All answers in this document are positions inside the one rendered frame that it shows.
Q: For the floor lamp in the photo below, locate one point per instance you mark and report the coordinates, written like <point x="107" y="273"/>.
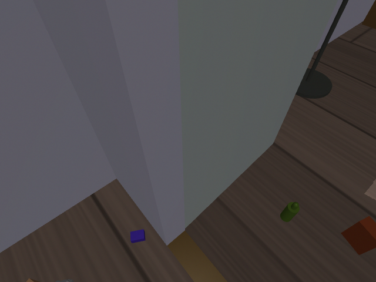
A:
<point x="315" y="84"/>

